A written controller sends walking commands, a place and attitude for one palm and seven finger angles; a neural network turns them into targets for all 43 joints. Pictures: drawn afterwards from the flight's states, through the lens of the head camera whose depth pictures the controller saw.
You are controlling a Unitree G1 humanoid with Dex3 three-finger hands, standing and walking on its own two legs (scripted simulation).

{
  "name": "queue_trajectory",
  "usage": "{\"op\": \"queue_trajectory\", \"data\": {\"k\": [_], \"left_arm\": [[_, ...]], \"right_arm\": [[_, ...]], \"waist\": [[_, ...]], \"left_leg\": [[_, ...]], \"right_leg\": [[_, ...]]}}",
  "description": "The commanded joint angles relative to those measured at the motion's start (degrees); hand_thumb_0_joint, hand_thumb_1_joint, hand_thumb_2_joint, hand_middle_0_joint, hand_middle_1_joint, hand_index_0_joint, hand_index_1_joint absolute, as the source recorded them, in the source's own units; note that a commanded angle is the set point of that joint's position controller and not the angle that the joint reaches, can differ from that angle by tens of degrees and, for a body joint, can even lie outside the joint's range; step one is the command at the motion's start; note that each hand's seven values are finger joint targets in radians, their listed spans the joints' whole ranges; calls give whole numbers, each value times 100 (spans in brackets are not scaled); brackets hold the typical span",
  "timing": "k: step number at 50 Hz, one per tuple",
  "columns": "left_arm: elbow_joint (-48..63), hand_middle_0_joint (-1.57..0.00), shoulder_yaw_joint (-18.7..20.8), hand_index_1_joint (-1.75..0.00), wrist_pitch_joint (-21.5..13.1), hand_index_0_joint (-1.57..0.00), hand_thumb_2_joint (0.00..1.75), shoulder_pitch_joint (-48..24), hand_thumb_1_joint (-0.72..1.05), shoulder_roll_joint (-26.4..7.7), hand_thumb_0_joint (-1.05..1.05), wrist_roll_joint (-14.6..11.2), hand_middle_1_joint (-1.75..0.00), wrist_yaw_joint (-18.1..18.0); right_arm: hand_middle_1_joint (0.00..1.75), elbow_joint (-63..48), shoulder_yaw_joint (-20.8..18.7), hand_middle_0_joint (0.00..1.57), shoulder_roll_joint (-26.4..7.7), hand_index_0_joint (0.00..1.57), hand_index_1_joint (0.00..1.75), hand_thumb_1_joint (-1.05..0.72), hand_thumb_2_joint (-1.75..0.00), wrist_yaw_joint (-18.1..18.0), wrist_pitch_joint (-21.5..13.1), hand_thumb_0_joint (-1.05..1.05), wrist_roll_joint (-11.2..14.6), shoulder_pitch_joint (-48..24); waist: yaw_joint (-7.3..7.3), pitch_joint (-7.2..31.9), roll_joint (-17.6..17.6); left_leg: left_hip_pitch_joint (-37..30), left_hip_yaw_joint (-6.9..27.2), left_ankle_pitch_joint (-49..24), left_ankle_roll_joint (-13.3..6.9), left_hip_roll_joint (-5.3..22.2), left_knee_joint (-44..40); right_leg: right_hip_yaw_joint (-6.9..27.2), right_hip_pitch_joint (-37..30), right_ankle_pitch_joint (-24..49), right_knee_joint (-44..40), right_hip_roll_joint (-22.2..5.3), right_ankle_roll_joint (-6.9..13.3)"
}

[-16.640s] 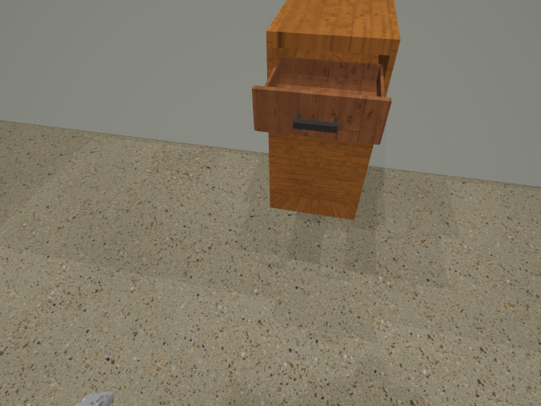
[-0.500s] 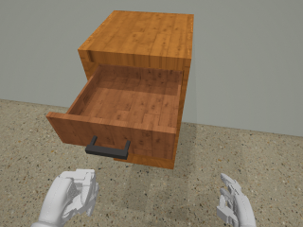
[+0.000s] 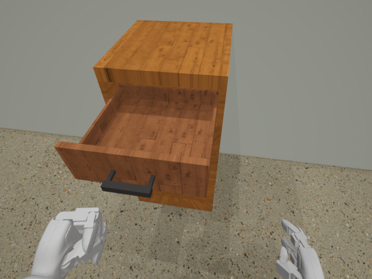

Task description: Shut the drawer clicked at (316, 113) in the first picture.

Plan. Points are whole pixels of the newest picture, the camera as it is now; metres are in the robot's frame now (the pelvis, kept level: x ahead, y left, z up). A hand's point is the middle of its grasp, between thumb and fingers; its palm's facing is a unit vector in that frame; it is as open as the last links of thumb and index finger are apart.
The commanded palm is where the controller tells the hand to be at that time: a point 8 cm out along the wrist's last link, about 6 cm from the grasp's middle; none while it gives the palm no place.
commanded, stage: bring the fist close to the handle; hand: left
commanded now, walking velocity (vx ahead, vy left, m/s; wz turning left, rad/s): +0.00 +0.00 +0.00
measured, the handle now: (129, 182) +0.35 +0.17 +0.00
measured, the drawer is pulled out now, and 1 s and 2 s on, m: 0.30 0.30 0.29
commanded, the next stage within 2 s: push the drawer shut in 1.40 s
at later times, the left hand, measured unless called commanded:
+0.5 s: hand (116, 232) +0.20 +0.15 +0.05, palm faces -0.11 -0.99 -0.05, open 3.3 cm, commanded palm +0.18 +0.21 +0.05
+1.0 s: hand (132, 227) +0.23 +0.14 +0.00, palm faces -0.14 -0.99 -0.06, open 3.3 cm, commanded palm +0.22 +0.20 +0.00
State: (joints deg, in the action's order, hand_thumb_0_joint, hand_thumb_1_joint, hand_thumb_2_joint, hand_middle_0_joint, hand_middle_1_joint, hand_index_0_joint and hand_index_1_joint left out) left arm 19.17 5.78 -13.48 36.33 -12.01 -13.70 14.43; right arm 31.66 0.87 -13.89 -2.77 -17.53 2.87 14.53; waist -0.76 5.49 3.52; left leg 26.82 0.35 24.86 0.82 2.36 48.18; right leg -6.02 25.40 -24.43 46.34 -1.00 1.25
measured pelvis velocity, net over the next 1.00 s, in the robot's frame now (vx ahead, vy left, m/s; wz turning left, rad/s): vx -0.02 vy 0.01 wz -0.01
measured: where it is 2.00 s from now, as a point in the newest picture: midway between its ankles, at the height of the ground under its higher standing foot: outside the picture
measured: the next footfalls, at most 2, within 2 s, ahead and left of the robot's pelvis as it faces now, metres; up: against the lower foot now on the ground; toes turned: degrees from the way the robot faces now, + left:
none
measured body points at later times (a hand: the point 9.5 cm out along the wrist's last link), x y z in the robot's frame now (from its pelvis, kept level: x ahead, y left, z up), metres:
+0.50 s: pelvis -0.01 +0.01 -0.01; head +0.02 +0.00 +0.44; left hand +0.20 +0.21 +0.05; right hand +0.16 -0.23 -0.08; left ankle +0.00 +0.13 -0.70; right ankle +0.00 -0.10 -0.70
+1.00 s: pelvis -0.02 +0.01 -0.04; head +0.05 +0.00 +0.40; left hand +0.24 +0.19 +0.01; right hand +0.16 -0.23 -0.12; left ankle +0.00 +0.13 -0.70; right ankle +0.00 -0.10 -0.70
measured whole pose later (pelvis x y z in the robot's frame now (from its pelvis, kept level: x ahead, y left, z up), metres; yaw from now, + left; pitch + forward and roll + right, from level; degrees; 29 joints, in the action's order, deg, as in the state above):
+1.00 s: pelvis -0.02 +0.01 -0.04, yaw -1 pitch +14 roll -1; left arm -2.6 2.1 -21.9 14.9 -10.6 -9.4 11.4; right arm 30.2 1.0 -14.1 -1.3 -12.2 0.6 12.7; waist 1.6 7.0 2.0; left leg 48.4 -0.1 29.4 0.1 1.9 63.8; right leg -5.0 47.4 -28.9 62.4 -2.1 0.9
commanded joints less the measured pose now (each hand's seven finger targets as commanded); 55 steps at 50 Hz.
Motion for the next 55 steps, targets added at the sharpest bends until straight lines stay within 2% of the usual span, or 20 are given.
{"op": "queue_trajectory", "data": {"k": [1,3,6,10,15,18,22,23,27,29,32,35,37,38,42,43,44,49,53,55], "left_arm": [[808,-140,450,-160,-227,-140,90,-286,90,-788,0,-76,-160,146],[748,-140,524,-160,-265,-140,90,-597,90,-778,0,-98,-160,112],[614,-140,508,-160,-423,-140,90,-698,90,-592,0,-189,-160,77],[522,-140,301,-160,-613,-140,90,-1209,90,-565,0,-101,-160,30],[17,-140,121,-160,-591,-140,90,-1259,90,-485,0,43,-160,68],[-206,-140,300,-160,-553,-140,90,-1333,90,-606,0,73,-160,0],[-32,-140,227,-160,-673,-140,90,-1358,90,-430,0,25,-160,-139],[-78,-140,323,-160,-715,-140,90,-1384,90,-538,0,78,-160,-215],[-204,-140,21,-160,-922,-140,90,-1723,90,-359,0,151,-160,-254],[-407,-140,16,-160,-980,-140,90,-1775,90,-385,0,219,-160,-263],[-499,-140,-103,-160,-1018,-140,90,-1720,90,-282,0,216,-160,-187],[-454,-140,83,-160,-1051,-140,90,-1834,90,-438,0,196,-160,-214],[-388,-140,-56,-160,-1099,-140,90,-1994,90,-332,0,188,-160,-239],[-477,-140,83,-160,-1119,-140,90,-1983,90,-449,0,229,-160,-303],[-757,-140,-59,-160,-1214,-140,90,-2263,90,-291,0,260,-160,-348],[-820,-140,-16,-160,-1226,-140,90,-2356,90,-400,0,325,-160,-386],[-862,-140,-181,-160,-1235,-140,90,-2463,90,-227,0,336,-160,-365],[-1057,-140,3,-160,-1194,-140,90,-2724,90,-430,0,316,-160,-326],[-824,-140,310,-160,-1183,-140,90,-2793,90,-706,0,225,-160,-365],[-756,-140,182,-160,-1150,-140,90,-2772,90,-579,0,199,-160,-385]], "right_arm": [[30,-988,-197,20,-548,20,30,-90,-90,-93,-392,0,29,-697],[30,-911,-191,20,-558,20,30,-90,-90,-119,-366,0,8,-730],[30,-878,-188,20,-539,20,30,-90,-90,-106,-372,0,-8,-652],[30,-822,-169,20,-590,20,30,-90,-90,-60,-425,0,-47,-589],[30,-843,-206,20,-630,20,30,-90,-90,-34,-372,0,-69,-553],[30,-836,-214,20,-664,20,30,-90,-90,-42,-270,0,-85,-601],[30,-933,-238,20,-614,20,30,-90,-90,-8,-224,0,-110,-539],[30,-898,-245,20,-630,20,30,-90,-90,-1,-188,0,-128,-529],[30,-885,-237,20,-645,20,30,-90,-90,40,-152,0,-147,-447],[30,-868,-250,20,-680,20,30,-90,-90,48,-98,0,-167,-407],[30,-937,-275,20,-680,20,30,-90,-90,74,-68,0,-157,-377],[30,-953,-306,20,-708,20,30,-90,-90,70,3,0,-158,-354],[30,-987,-291,20,-683,20,30,-90,-90,82,18,0,-170,-368],[30,-937,-305,20,-688,20,30,-90,-90,74,50,0,-173,-367],[30,-946,-284,20,-685,20,30,-90,-90,100,121,0,-193,-366],[30,-929,-286,20,-713,20,30,-90,-90,97,159,0,-188,-367],[30,-955,-277,20,-700,20,30,-90,-90,108,171,0,-198,-362],[30,-993,-302,20,-750,20,30,-90,-90,108,291,0,-204,-316],[30,-1064,-301,20,-729,20,30,-90,-90,91,376,0,-184,-349],[30,-1101,-287,20,-696,20,30,-90,-90,93,411,0,-158,-338]], "waist": [[68,-5,-601],[74,-99,-504],[84,104,-496],[172,248,-142],[200,330,-389],[139,365,-389],[90,755,-280],[98,795,-424],[231,661,-192],[267,671,-310],[242,922,-284],[210,1197,-296],[244,1281,-277],[242,1224,-324],[288,1132,-270],[326,1104,-282],[333,1155,-202],[305,1604,-364],[190,1863,-209],[223,1872,-120]], "left_leg": [[87,-25,-877,-244,-282,-646],[90,-6,-828,-233,-278,-656],[10,6,-926,-223,-277,-643],[28,42,-838,-209,-280,-592],[244,60,-824,-214,-282,-513],[368,72,-848,-205,-277,-509],[309,38,-1102,-184,-278,-426],[360,55,-1188,-190,-259,-396],[537,68,-1048,-163,-248,-236],[655,79,-998,-176,-240,-148],[699,84,-1086,-167,-240,-24],[773,80,-1233,-164,-237,106],[821,84,-1224,-167,-237,195],[893,80,-1242,-170,-218,239],[1187,103,-998,-154,-225,413],[1266,108,-950,-169,-211,470],[1269,119,-920,-162,-220,499],[1458,87,-951,-184,-228,718],[1443,35,-1087,-196,-240,725],[1333,20,-1156,-197,-235,690]], "right_leg": [[605,-56,525,-1220,-8,-122],[561,6,408,-1199,13,-106],[431,7,606,-1047,35,-101],[383,149,540,-870,41,-81],[361,261,586,-731,31,-89],[325,272,601,-629,46,-65],[248,232,967,-385,46,-58],[229,221,1048,-329,64,-53],[213,621,921,-136,64,-48],[227,750,857,-67,70,-43],[209,808,960,99,61,-33],[225,802,1115,247,59,-28],[236,903,1117,323,49,-38],[242,946,1107,351,63,-27],[248,1272,863,519,54,-21],[262,1367,783,546,60,-13],[244,1456,755,616,56,-10],[335,1394,853,737,45,-14],[405,1110,1001,725,33,-2],[386,1124,1099,699,35,-13]]}}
